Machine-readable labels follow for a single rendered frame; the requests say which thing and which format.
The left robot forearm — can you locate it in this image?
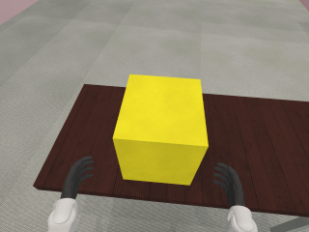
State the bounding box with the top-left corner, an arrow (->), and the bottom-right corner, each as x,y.
47,198 -> 78,232

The right robot forearm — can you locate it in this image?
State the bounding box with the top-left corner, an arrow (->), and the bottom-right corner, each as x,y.
226,205 -> 258,232

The left robot hand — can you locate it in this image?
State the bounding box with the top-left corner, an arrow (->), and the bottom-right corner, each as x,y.
60,156 -> 94,200

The carton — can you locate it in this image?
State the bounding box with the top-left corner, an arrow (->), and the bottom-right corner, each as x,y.
112,74 -> 209,186

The right robot hand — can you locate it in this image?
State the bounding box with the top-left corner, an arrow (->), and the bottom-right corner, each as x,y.
212,162 -> 245,208

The table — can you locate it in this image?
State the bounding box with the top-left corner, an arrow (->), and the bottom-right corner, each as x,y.
33,84 -> 309,232

